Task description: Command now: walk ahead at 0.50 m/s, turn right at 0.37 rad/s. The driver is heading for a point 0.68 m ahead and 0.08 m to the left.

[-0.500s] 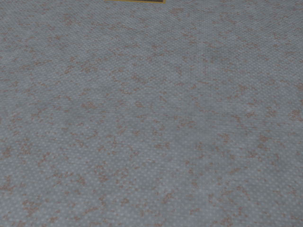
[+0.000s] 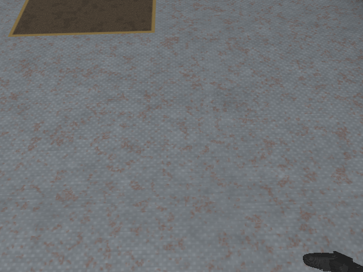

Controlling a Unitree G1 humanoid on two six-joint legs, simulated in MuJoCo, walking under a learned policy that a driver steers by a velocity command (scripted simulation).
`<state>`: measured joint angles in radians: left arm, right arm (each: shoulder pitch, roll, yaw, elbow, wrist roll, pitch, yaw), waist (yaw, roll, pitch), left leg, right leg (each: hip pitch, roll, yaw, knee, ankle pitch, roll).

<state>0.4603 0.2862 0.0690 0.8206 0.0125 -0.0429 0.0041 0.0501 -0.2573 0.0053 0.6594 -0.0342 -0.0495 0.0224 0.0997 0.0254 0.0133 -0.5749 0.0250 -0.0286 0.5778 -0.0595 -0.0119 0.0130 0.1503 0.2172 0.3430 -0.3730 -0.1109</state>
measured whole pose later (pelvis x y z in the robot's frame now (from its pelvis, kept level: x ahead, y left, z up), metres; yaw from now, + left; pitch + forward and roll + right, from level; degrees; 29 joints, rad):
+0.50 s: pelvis +0.27 +0.00 +0.00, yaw -4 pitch +2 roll +2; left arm 0.05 0.24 0.00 0.72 0.03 -0.04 -0.04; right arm 0.47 -0.24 -0.03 0.91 -0.01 -0.08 0.01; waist -0.09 -0.03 0.02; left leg 0.04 -0.05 0.03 0.26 -0.33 0.03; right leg -0.52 -0.04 -0.03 0.58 -0.11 -0.05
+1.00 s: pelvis +0.52 -0.01 +0.00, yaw +10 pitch +1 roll -2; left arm 0.41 0.21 0.03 0.95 0.02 -0.08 0.02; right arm 0.08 -0.23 -0.03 0.78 -0.04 -0.03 0.05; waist 0.05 0.02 0.06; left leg -0.55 0.03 0.07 0.61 -0.05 0.09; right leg 0.08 0.00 -0.26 0.30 -0.38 0.00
